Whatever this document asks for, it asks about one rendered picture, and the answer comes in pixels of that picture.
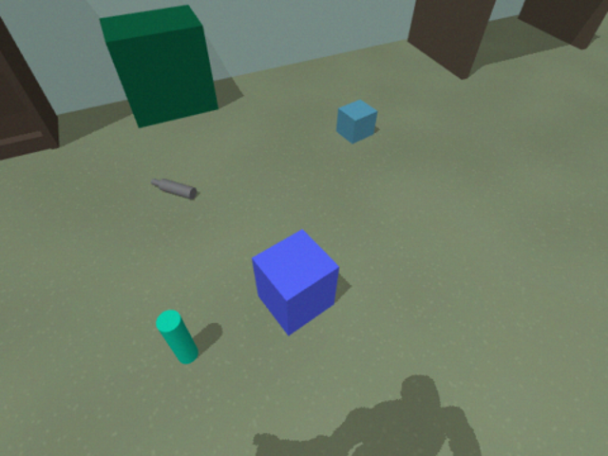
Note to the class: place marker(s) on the bookshelf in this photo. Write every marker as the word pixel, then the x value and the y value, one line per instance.
pixel 28 122

